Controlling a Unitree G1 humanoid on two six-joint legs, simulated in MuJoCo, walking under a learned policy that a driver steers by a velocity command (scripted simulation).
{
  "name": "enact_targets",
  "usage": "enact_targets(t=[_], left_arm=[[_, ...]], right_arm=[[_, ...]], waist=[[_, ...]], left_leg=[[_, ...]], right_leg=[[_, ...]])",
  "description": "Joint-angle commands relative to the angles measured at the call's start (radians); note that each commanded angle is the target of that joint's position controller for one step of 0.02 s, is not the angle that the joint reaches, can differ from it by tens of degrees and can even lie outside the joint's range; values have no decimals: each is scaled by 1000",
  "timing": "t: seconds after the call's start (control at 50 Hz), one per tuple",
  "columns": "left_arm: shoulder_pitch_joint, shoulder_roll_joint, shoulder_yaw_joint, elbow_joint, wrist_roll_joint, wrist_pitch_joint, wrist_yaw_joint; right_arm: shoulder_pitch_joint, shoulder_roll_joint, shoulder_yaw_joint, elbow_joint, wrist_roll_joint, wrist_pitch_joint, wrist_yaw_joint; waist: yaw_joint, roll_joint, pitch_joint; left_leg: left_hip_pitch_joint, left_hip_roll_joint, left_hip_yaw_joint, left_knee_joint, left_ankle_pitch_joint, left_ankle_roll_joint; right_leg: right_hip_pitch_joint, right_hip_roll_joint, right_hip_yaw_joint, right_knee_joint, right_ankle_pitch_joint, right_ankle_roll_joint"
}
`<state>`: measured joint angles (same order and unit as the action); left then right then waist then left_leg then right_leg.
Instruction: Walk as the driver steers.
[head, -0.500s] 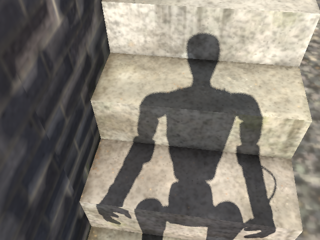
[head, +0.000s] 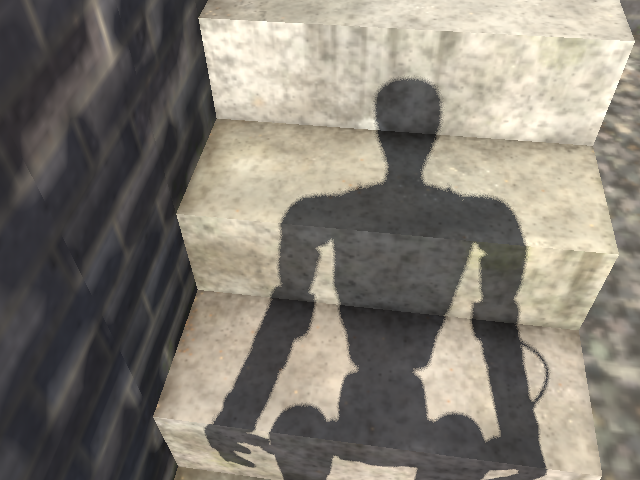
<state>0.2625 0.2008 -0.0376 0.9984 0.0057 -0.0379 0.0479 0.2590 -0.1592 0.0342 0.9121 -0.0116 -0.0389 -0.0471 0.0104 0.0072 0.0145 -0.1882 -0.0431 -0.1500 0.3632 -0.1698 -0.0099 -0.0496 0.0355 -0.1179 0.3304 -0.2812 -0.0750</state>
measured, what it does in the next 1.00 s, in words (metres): stands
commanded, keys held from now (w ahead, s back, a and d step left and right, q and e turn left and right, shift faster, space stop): w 1.00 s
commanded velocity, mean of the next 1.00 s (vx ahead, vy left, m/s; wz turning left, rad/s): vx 0.48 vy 0.00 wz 0.00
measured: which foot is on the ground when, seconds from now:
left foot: down 0.00-1.00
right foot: down 0.00-1.00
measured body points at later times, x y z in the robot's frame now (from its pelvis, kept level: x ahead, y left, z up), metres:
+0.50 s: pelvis +0.01 +0.02 +0.00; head +0.02 +0.02 +0.45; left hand +0.11 +0.26 -0.13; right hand +0.11 -0.20 -0.14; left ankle +0.02 +0.14 -0.74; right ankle -0.06 -0.06 -0.74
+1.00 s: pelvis +0.00 +0.03 +0.01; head +0.01 +0.02 +0.46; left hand +0.10 +0.27 -0.13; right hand +0.13 -0.18 -0.12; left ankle +0.02 +0.14 -0.74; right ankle -0.06 -0.06 -0.74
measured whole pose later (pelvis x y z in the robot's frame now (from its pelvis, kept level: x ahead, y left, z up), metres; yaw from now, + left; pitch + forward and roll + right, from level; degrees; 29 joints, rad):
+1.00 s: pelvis +0.00 +0.03 +0.01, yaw -1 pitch +0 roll +1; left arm 0.15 0.21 -0.04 0.94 0.01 -0.03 0.04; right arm 0.16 -0.16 0.04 0.86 -0.03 -0.07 -0.04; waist 0.02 -0.01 0.02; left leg -0.13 -0.07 -0.11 0.22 -0.08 0.01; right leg -0.03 -0.01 -0.10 0.27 -0.23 -0.03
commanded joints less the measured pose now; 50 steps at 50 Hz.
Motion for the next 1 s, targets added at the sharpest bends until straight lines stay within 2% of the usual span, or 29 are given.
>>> enact_targets(t=[0.02,0.04,0.06,0.08,0.12,0.16,0.18,0.2,0.28,0.3,0.34,0.48,0.5,0.52,0.54,0.62,0.72,0.74,0.8,0.82,0.84,0.9,1.0], left_arm=[[27,152,38,-45,-4,1,5],[12,128,29,-48,1,0,10],[5,108,23,-52,2,-1,11],[-14,114,25,-55,-7,-7,10],[-6,122,28,-63,-12,-14,6],[-10,128,31,-67,-14,-9,8],[-23,126,29,-74,-10,-7,5],[-31,109,26,-80,-5,-5,3],[-42,114,27,-88,-8,-1,3],[-60,121,27,-93,-10,-2,5],[-73,131,30,-94,-13,1,9],[-95,121,31,-86,-9,7,9],[-87,115,28,-90,1,10,10],[-97,116,28,-89,4,11,10],[-99,116,27,-89,8,11,9],[-103,122,27,-88,5,4,7],[-100,124,27,-88,3,-1,6],[-148,107,20,-110,14,2,4],[-133,119,22,-113,11,3,4],[-132,109,19,-112,8,1,1],[-113,110,21,-101,5,-1,-3],[-118,110,21,-100,9,-4,-5],[-130,108,22,-104,8,-9,-6]], right_arm=[[33,-40,-8,-11,24,-17,15],[-8,-39,-2,-50,-7,-17,1],[-3,-52,-5,-49,-10,-17,-4],[-16,-54,-11,-46,-1,-10,-11],[1,-68,-14,-41,0,-6,-18],[-7,-65,-16,-40,1,-5,-16],[-16,-60,-16,-42,0,-4,-12],[-15,-64,-21,-37,6,0,-14],[-34,-62,-26,-39,0,2,-12],[-41,-51,-26,-38,5,-4,-13],[-46,-52,-24,-36,0,-14,-9],[-67,-56,-25,-29,1,-16,-8],[-55,-60,-18,-32,-4,-26,-5],[-68,-59,-18,-34,-4,-30,-2],[-78,-64,-18,-40,-6,-31,-1],[-77,-68,-15,-47,-8,-31,1],[-74,-69,-13,-55,-9,-32,4],[-99,-70,-9,-71,-5,-37,3],[-96,-73,-6,-76,-6,-41,0],[-101,-70,-3,-83,-9,-41,-1],[-107,-72,-5,-87,-16,-42,2],[-114,-78,-5,-97,-15,-42,5],[-121,-80,-5,-110,-15,-46,6]], waist=[[-2,1,25],[6,-75,59],[-5,-69,37],[-16,-57,48],[-14,-27,-27],[-12,-11,-51],[-13,-29,-44],[-5,-35,-36],[-3,-17,-49],[-5,-30,-45],[-11,-2,-64],[-8,1,-35],[5,3,-64],[5,0,-37],[7,-1,-21],[2,-7,-3],[0,-5,-11],[-9,-8,-4],[-2,-3,-41],[2,4,-51],[5,6,-51],[5,4,-28],[3,-2,-45]], left_leg=[[-159,31,18,-2,17,77],[-144,60,-1,19,58,93],[-119,68,-10,18,98,98],[-109,77,-21,20,177,99],[-39,83,-24,33,291,92],[-8,83,-25,31,338,84],[-2,83,-27,29,343,83],[0,85,-29,15,358,87],[32,92,-36,-10,388,85],[29,103,-45,-28,412,80],[47,104,-47,-37,415,69],[35,111,-61,-96,334,64],[42,110,-62,-104,282,65],[27,109,-64,-114,250,65],[18,108,-64,-117,238,64],[13,107,-67,-127,188,69],[24,106,-65,-127,184,71],[28,106,-72,-148,186,67],[57,108,-68,-143,225,63],[67,108,-72,-150,200,63],[60,112,-79,-162,173,58],[47,111,-77,-167,158,57],[57,112,-71,-158,188,57]], right_leg=[[102,-213,170,-48,240,-13],[63,-211,139,-42,378,-24],[67,-205,124,-21,468,-24],[58,-207,118,0,578,-23],[84,-199,99,18,631,-12],[94,-190,92,19,596,-3],[83,-187,88,20,584,2],[77,-186,89,16,568,3],[76,-185,92,7,492,10],[80,-189,107,-11,515,8],[96,-191,106,-15,496,11],[90,-188,116,-56,339,14],[109,-185,115,-67,286,18],[94,-183,116,-74,261,18],[83,-183,116,-79,254,19],[58,-184,118,-84,228,16],[48,-185,119,-84,232,16],[24,-183,117,-91,251,16],[40,-186,120,-90,278,20],[36,-186,122,-88,260,21],[40,-180,117,-95,216,25],[27,-182,123,-100,218,24],[27,-186,127,-94,260,27]])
